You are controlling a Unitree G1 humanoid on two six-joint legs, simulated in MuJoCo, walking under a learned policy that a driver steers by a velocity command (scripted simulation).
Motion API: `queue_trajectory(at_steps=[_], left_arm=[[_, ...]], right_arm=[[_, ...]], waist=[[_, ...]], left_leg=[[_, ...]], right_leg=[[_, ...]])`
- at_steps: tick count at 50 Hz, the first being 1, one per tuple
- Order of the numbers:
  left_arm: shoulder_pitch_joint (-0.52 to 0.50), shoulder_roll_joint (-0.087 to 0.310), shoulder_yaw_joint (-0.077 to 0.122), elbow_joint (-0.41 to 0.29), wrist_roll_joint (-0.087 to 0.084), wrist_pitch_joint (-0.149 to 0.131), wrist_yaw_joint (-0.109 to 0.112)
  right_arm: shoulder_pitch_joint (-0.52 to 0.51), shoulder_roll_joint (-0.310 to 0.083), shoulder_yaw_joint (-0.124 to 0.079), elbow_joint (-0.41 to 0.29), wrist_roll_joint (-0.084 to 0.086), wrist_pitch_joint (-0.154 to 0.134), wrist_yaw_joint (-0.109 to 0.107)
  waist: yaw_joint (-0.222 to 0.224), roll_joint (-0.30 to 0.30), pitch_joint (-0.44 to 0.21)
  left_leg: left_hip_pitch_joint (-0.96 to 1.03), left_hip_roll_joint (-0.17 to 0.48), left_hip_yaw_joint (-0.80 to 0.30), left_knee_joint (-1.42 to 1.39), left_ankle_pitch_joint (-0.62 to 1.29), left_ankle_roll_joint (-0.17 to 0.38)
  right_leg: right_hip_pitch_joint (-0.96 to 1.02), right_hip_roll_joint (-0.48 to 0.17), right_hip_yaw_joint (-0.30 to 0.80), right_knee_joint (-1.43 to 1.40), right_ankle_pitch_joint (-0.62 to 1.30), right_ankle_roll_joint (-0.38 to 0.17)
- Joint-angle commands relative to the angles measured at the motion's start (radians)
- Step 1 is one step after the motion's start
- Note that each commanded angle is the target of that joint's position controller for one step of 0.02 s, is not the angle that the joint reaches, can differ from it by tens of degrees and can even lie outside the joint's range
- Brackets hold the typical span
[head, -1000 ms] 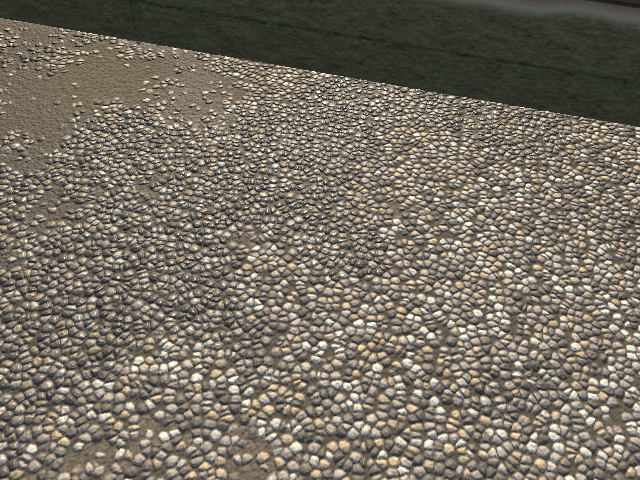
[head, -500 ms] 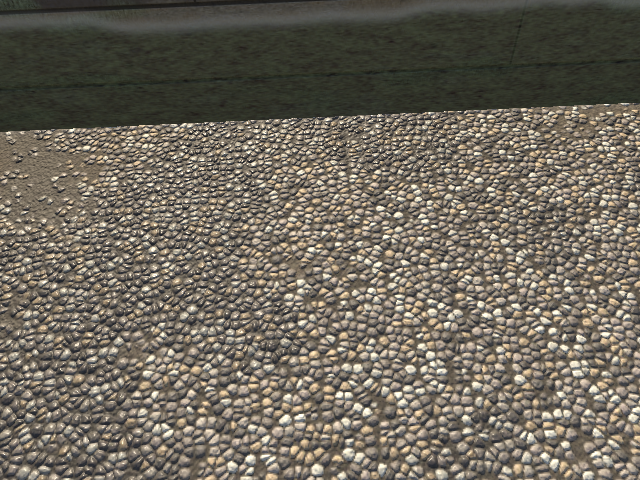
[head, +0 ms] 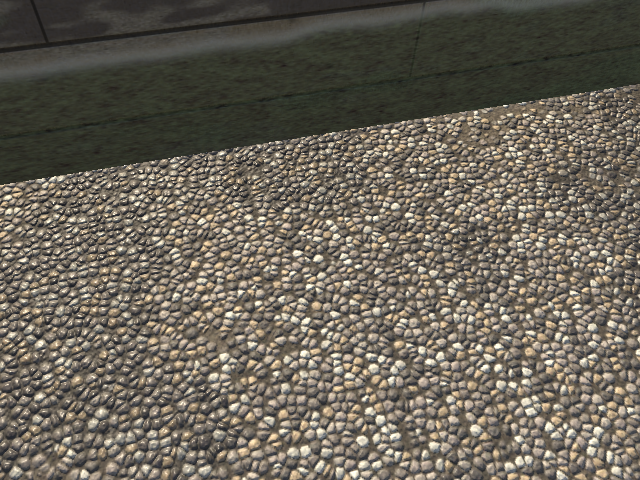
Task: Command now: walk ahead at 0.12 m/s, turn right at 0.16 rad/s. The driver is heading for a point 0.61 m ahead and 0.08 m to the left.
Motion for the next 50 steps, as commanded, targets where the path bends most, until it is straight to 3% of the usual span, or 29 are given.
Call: queue_trajectory(at_steps=[1,3,6,8,10,11,12,13,14,17,18,22,38,39,41,43,45,46,48,50], left_arm=[[0.194,0.023,0.002,0.019,0.002,0.028,-0.007],[0.143,0.013,-0.009,0.017,0.006,0.038,-0.003],[0.061,0.021,-0.021,0.015,0.007,0.053,0.002],[0.037,0.023,-0.026,0.019,0.006,0.052,0.005],[0.04,0.019,-0.034,0.034,0.011,0.036,0.013],[0.041,0.038,-0.036,0.033,0.018,0.023,0.018],[0.024,0.094,-0.029,0.025,0.021,0.011,0.025],[-0.018,0.079,-0.035,0.043,-0.002,0.003,0.021],[-0.058,0.032,-0.05,0.043,-0.006,-0.006,0.016],[-0.034,0.031,-0.049,0.078,-0.013,-0.016,0.022],[-0.018,0.032,-0.047,0.091,-0.015,-0.017,0.023],[0.018,0.018,-0.048,0.125,-0.014,-0.016,0.024],[0.071,-0.021,-0.062,0.227,-0.013,-0.013,0.035],[0.086,-0.024,-0.062,0.235,-0.012,-0.012,0.035],[0.103,0.007,-0.047,0.237,-0.009,-0.005,0.034],[0.134,0.025,-0.035,0.233,-0.007,0.001,0.029],[0.19,0.052,-0.018,0.246,-0.007,-0.005,0.029],[0.191,0.055,-0.012,0.246,-0.004,-0.011,0.028],[0.183,0.06,-0.003,0.242,0.003,-0.027,0.023],[0.146,0.049,0.0,0.234,-0.004,-0.039,0.019]], right_arm=[[0.03,-0.105,-0.015,-0.021,-0.007,-0.016,0.001],[0.028,-0.112,-0.014,-0.009,-0.01,-0.009,0.001],[0.069,-0.137,-0.023,0.01,-0.009,0.02,0.0],[0.071,-0.148,-0.028,0.015,-0.007,0.043,-0.002],[0.083,-0.134,-0.024,0.022,-0.002,0.058,-0.006],[0.102,-0.118,-0.02,0.027,-0.003,0.059,-0.006],[0.135,-0.088,-0.015,0.022,0.007,0.058,-0.003],[0.154,-0.065,-0.011,0.042,0.016,0.063,-0.002],[0.152,-0.072,-0.012,0.062,0.011,0.065,-0.003],[0.174,-0.103,-0.022,0.104,0.001,0.061,-0.001],[0.179,-0.093,-0.019,0.117,0.0,0.058,-0.001],[0.167,-0.073,-0.013,0.156,0.004,0.056,-0.009],[0.186,-0.041,-0.006,0.269,0.005,0.066,-0.027],[0.192,-0.036,-0.005,0.276,0.004,0.067,-0.027],[0.185,-0.052,-0.015,0.272,0.001,0.074,-0.023],[0.147,-0.045,-0.019,0.25,-0.008,0.076,-0.013],[0.095,0.003,-0.011,0.216,-0.021,0.061,-0.001],[0.071,-0.003,-0.013,0.199,-0.027,0.05,0.002],[0.061,-0.028,-0.024,0.173,-0.02,0.027,0.011],[0.098,-0.022,-0.03,0.173,-0.007,0.008,0.018]], waist=[[0.049,0.146,-0.203],[0.043,0.169,-0.191],[0.0,0.195,-0.167],[-0.002,0.182,-0.126],[0.01,0.131,-0.08],[0.009,0.082,-0.065],[-0.026,-0.02,-0.063],[-0.061,-0.109,-0.04],[-0.073,-0.089,-0.026],[-0.064,-0.064,-0.024],[-0.058,-0.041,-0.024],[-0.038,0.021,-0.034],[-0.035,0.033,-0.032],[-0.032,0.03,-0.05],[-0.026,0.002,-0.021],[-0.003,-0.034,0.068],[0.021,-0.116,0.116],[0.027,-0.116,0.125],[0.013,-0.096,0.107],[-0.026,-0.08,0.09]], left_leg=[[0.088,0.237,-0.146,-0.113,0.66,0.136],[0.056,0.224,-0.13,-0.132,0.501,0.132],[0.022,0.216,-0.172,-0.175,0.056,0.129],[-0.021,0.216,-0.211,-0.19,-0.201,0.118],[-0.101,0.204,-0.226,-0.177,-0.336,0.068],[-0.13,0.192,-0.226,-0.156,-0.35,0.023],[-0.133,0.125,-0.164,-0.084,-0.315,-0.021],[0.06,0.052,-0.073,-0.052,-0.206,-0.038],[0.17,0.065,-0.084,-0.048,-0.124,-0.041],[0.197,0.098,-0.113,-0.061,-0.066,-0.032],[0.171,0.104,-0.119,-0.071,-0.065,-0.028],[0.144,0.106,-0.122,-0.091,-0.067,-0.033],[0.179,0.118,-0.126,-0.078,-0.005,-0.023],[0.186,0.107,-0.12,-0.078,-0.081,-0.021],[0.135,0.056,-0.086,-0.017,-0.334,-0.002],[-0.006,0.025,-0.068,0.058,-0.478,0.011],[-0.131,0.001,0.014,0.218,-0.351,0.004],[-0.165,0.03,0.009,0.273,-0.306,0.008],[-0.19,0.059,-0.009,0.293,-0.332,0.019],[-0.068,0.046,0.018,0.176,-0.288,0.024]], right_leg=[[0.112,-0.023,-0.017,-0.095,0.038,0.016],[0.14,-0.044,-0.047,-0.235,0.046,0.015],[0.184,-0.061,-0.09,-0.38,0.052,0.006],[0.22,-0.059,-0.109,-0.486,0.086,-0.006],[0.314,-0.068,-0.095,-0.668,0.162,-0.034],[0.343,-0.13,-0.01,-0.749,0.191,-0.053],[0.312,-0.253,0.151,-0.824,0.149,-0.091],[0.083,-0.3,0.192,-0.881,0.075,-0.122],[0.015,-0.263,0.159,-0.9,0.026,-0.097],[0.058,-0.181,0.078,-0.879,0.075,-0.05],[0.099,-0.174,0.064,-0.86,0.122,-0.052],[0.163,-0.173,0.049,-0.827,0.199,-0.066],[0.198,-0.164,0.018,-0.806,0.297,-0.062],[0.203,-0.155,0.016,-0.816,0.21,-0.065],[0.166,-0.136,0.031,-0.817,-0.083,-0.099],[0.135,-0.182,0.125,-0.871,-0.326,-0.149],[0.198,-0.311,0.292,-0.969,-0.395,-0.216],[0.212,-0.355,0.335,-0.988,-0.346,-0.242],[0.254,-0.373,0.325,-0.972,-0.221,-0.255],[0.222,-0.325,0.23,-0.923,-0.098,-0.224]])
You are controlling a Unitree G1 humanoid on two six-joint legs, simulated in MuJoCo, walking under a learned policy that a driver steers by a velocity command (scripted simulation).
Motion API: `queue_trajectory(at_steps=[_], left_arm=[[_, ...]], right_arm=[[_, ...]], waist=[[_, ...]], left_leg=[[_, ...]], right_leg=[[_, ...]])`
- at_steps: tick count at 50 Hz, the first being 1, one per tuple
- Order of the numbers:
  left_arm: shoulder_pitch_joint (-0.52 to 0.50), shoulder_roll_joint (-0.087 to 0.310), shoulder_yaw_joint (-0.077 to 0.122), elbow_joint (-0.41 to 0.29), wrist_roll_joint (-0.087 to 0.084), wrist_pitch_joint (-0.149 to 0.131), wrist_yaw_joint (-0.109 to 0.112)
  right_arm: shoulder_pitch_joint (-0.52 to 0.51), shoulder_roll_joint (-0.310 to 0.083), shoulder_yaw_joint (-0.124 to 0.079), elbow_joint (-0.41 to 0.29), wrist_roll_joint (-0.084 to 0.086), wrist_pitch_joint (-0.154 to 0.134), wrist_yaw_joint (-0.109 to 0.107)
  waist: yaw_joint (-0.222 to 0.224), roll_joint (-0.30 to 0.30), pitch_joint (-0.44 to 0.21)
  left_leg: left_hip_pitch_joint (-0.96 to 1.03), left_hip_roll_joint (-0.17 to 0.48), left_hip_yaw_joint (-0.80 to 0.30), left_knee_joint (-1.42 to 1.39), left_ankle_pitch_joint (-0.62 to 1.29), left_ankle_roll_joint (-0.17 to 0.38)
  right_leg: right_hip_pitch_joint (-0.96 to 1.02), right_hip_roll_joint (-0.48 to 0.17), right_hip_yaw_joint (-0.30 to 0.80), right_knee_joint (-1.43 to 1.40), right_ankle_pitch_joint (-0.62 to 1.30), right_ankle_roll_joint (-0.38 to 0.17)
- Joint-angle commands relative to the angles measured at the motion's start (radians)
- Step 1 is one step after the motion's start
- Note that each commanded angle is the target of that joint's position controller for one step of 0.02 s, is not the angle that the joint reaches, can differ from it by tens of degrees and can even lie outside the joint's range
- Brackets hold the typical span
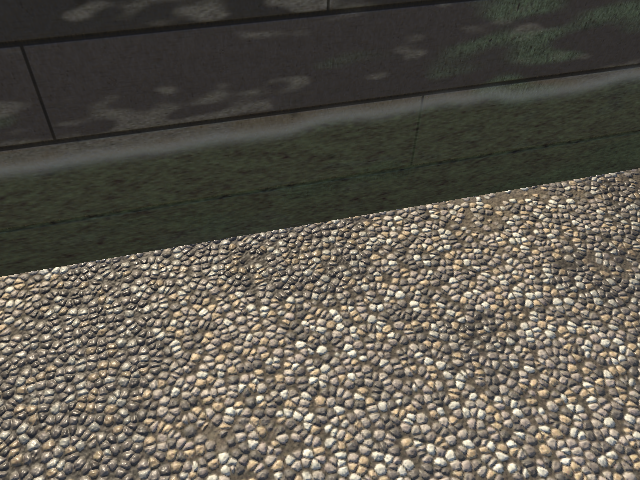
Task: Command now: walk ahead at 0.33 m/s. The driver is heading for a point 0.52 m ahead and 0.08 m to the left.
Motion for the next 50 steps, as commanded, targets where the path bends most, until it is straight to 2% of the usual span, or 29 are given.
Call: queue_trajectory(at_steps=[1,2,3,4,5,6,7,9,13,17,20,23,24,25,26,27,28,29,30,31,32,33,35,37,40,44,48,49,50], left_arm=[[-0.039,0.135,0.031,-0.038,-0.009,-0.023,-0.002],[-0.066,0.122,0.029,-0.05,-0.008,-0.027,-0.003],[-0.101,0.079,0.017,-0.075,-0.006,-0.039,-0.009],[-0.1,0.02,0.003,-0.118,-0.006,-0.05,-0.02],[-0.141,0.104,0.022,-0.128,0.025,-0.046,-0.024],[-0.158,0.082,0.021,-0.129,0.026,-0.048,-0.035],[-0.151,0.055,0.015,-0.121,0.015,-0.054,-0.044],[-0.148,0.055,0.019,-0.118,0.018,-0.05,-0.055],[-0.22,0.047,0.022,-0.147,0.017,-0.026,-0.059],[-0.418,0.025,0.006,-0.228,0.006,-0.021,-0.061],[-0.486,0.028,-0.001,-0.261,-0.001,-0.021,-0.059],[-0.405,0.068,0.015,-0.254,-0.001,-0.027,-0.044],[-0.303,0.089,0.027,-0.223,-0.001,-0.033,-0.037],[-0.15,0.108,0.041,-0.172,0.0,-0.041,-0.029],[-0.002,0.152,0.061,-0.13,0.018,-0.048,-0.019],[0.104,0.248,0.084,-0.122,0.041,-0.05,-0.015],[0.052,0.243,0.086,-0.127,0.015,-0.035,-0.029],[-0.086,0.192,0.074,-0.149,-0.009,-0.034,-0.032],[-0.176,0.118,0.054,-0.171,-0.013,-0.044,-0.034],[-0.197,0.078,0.041,-0.163,-0.007,-0.057,-0.033],[-0.174,0.047,0.029,-0.143,-0.008,-0.069,-0.027],[-0.149,0.03,0.02,-0.125,-0.006,-0.078,-0.024],[-0.098,0.049,0.017,-0.101,-0.001,-0.095,-0.025],[-0.084,0.075,0.014,-0.095,0.002,-0.094,-0.024],[-0.069,0.069,0.0,-0.088,-0.002,-0.079,-0.017],[0.016,0.073,-0.006,-0.052,0.002,-0.063,-0.004],[-0.011,0.064,-0.01,-0.049,0.007,-0.047,0.011],[-0.022,0.058,-0.012,-0.047,0.002,-0.045,0.013],[0.016,0.047,-0.018,-0.044,0.0,-0.051,0.015]], right_arm=[[0.027,-0.045,-0.019,-0.05,0.015,-0.043,0.008],[0.143,-0.052,-0.029,-0.007,0.019,-0.047,0.004],[0.271,-0.111,-0.049,0.023,0.007,-0.055,-0.007],[0.398,-0.228,-0.079,0.051,0.012,-0.051,-0.011],[0.351,-0.171,-0.066,0.053,0.011,-0.038,-0.012],[0.246,-0.135,-0.054,0.014,0.005,-0.039,-0.008],[0.176,-0.12,-0.049,-0.011,0.003,-0.046,-0.006],[0.14,-0.088,-0.034,-0.018,0.01,-0.061,-0.01],[0.243,-0.074,-0.018,0.03,0.016,-0.075,-0.018],[0.257,-0.069,-0.005,0.036,0.013,-0.077,-0.021],[0.271,-0.087,-0.006,0.046,0.012,-0.08,-0.026],[0.232,-0.114,-0.013,0.046,0.011,-0.085,-0.03],[0.216,-0.126,-0.017,0.044,0.009,-0.083,-0.032],[0.195,-0.134,-0.02,0.04,0.011,-0.077,-0.032],[0.19,-0.126,-0.018,0.029,0.016,-0.074,-0.027],[0.248,-0.037,-0.002,-0.001,0.03,-0.072,-0.017],[0.288,-0.055,-0.019,0.003,0.038,-0.067,-0.008],[0.183,-0.096,-0.029,-0.026,0.022,-0.06,-0.011],[0.113,-0.089,-0.029,-0.043,0.017,-0.063,-0.008],[0.104,-0.064,-0.03,-0.039,0.014,-0.058,-0.01],[0.127,-0.047,-0.03,-0.031,-0.002,-0.045,-0.011],[0.163,-0.022,-0.027,-0.018,-0.008,-0.031,-0.009],[0.163,-0.011,-0.03,-0.02,-0.006,-0.01,-0.009],[0.116,-0.02,-0.032,-0.035,-0.004,0.001,-0.009],[-0.003,-0.014,-0.021,-0.066,0.006,0.003,-0.01],[-0.088,-0.023,-0.011,-0.079,0.015,0.006,-0.028],[-0.066,-0.037,-0.013,-0.058,0.014,-0.009,-0.045],[-0.023,-0.031,-0.011,-0.041,0.012,-0.019,-0.05],[0.034,-0.078,-0.023,-0.021,0.004,-0.037,-0.056]], waist=[[-0.069,-0.084,0.181],[-0.115,-0.045,0.15],[-0.17,0.107,0.11],[-0.185,0.357,0.055],[-0.138,0.202,0.117],[-0.09,0.089,0.166],[-0.059,0.049,0.17],[-0.027,0.053,0.149],[-0.031,0.086,0.118],[-0.057,0.101,0.162],[-0.065,0.119,0.169],[-0.005,0.122,0.114],[0.04,0.122,0.059],[0.104,0.108,-0.017],[0.159,0.078,-0.093],[0.137,-0.093,-0.22],[0.094,-0.149,-0.267],[0.043,-0.046,-0.085],[0.024,0.007,0.029],[-0.013,0.041,0.084],[-0.044,0.033,0.089],[-0.064,0.017,0.074],[-0.081,-0.005,0.058],[-0.089,-0.035,0.051],[-0.067,-0.07,0.049],[-0.02,-0.083,0.022],[-0.03,-0.068,0.034],[-0.057,-0.041,0.027],[-0.058,0.003,-0.012]], left_leg=[[0.053,-0.006,0.03,-0.149,0.071,0.011],[0.25,-0.027,0.017,-0.208,0.096,0.009],[0.421,0.11,-0.188,-0.337,-0.012,0.031],[0.537,0.345,-0.612,-0.503,-0.222,0.126],[0.444,0.391,-0.669,-0.508,-0.233,0.15],[0.362,0.361,-0.585,-0.505,-0.196,0.141],[0.311,0.32,-0.493,-0.518,-0.094,0.125],[0.29,0.253,-0.346,-0.535,0.106,0.096],[0.349,0.207,-0.189,-0.491,0.543,0.088],[0.288,0.171,-0.115,-0.506,0.667,0.084],[0.288,0.184,-0.094,-0.505,0.757,0.084],[0.351,0.212,-0.069,-0.378,1.06,0.073],[0.373,0.211,-0.059,-0.258,1.157,0.066],[0.347,0.196,-0.043,-0.081,1.143,0.055],[0.196,0.163,-0.029,0.148,0.918,0.046],[-0.057,0.044,0.018,0.524,0.309,0.023],[-0.27,-0.078,-0.082,0.756,-0.121,0.021],[-0.351,0.012,-0.124,0.756,-0.017,0.036],[-0.321,0.044,-0.116,0.697,0.063,0.033],[-0.255,0.067,-0.115,0.642,0.087,0.026],[-0.184,0.079,-0.116,0.597,0.081,0.012],[-0.127,0.077,-0.111,0.564,0.066,0.0],[-0.11,0.055,-0.087,0.509,0.079,-0.015],[-0.144,0.049,-0.063,0.416,0.139,-0.024],[-0.134,0.044,-0.014,0.203,0.234,-0.036],[-0.103,0.026,0.01,0.058,0.266,-0.037],[-0.024,0.018,0.0,-0.109,0.203,-0.008],[0.065,0.024,-0.01,-0.235,0.305,0.0],[0.195,0.098,-0.087,-0.265,0.558,0.012]], right_leg=[[-0.191,-0.228,0.235,-0.174,-0.133,-0.155],[-0.298,-0.179,0.175,-0.084,-0.069,-0.128],[-0.425,-0.089,0.052,0.16,0.001,-0.085],[-0.617,0.038,-0.104,0.47,-0.131,-0.04],[-0.67,-0.015,-0.045,0.645,-0.174,-0.055],[-0.678,-0.063,-0.012,0.702,-0.081,-0.065],[-0.649,-0.09,-0.005,0.701,0.006,-0.062],[-0.607,-0.114,-0.025,0.659,0.093,-0.043],[-0.653,-0.094,-0.093,0.616,0.152,-0.01],[-0.614,-0.065,-0.15,0.384,0.238,0.003],[-0.51,-0.035,-0.183,0.231,0.276,-0.022],[-0.363,0.009,-0.183,0.178,0.236,-0.08],[-0.268,0.031,-0.178,0.167,0.207,-0.1],[-0.105,0.046,-0.176,0.105,0.227,-0.121],[0.116,-0.044,-0.079,0.074,0.172,-0.152],[0.342,-0.337,0.32,0.033,0.013,-0.236],[0.377,-0.45,0.718,-0.154,-0.098,-0.339],[0.219,-0.413,0.562,-0.195,-0.213,-0.289],[0.046,-0.382,0.416,-0.233,-0.061,-0.256],[-0.067,-0.339,0.3,-0.244,0.177,-0.224],[-0.136,-0.303,0.196,-0.232,0.401,-0.202],[-0.168,-0.284,0.115,-0.216,0.578,-0.187],[-0.172,-0.258,0.022,-0.189,0.845,-0.181],[-0.148,-0.228,-0.04,-0.177,0.935,-0.166],[-0.123,-0.185,-0.104,-0.159,0.974,-0.126],[-0.022,-0.21,-0.088,-0.114,0.961,-0.117],[0.021,-0.246,-0.034,-0.015,0.89,-0.134],[0.003,-0.227,-0.038,0.04,0.84,-0.107],[-0.043,-0.193,-0.041,0.1,0.703,-0.072]])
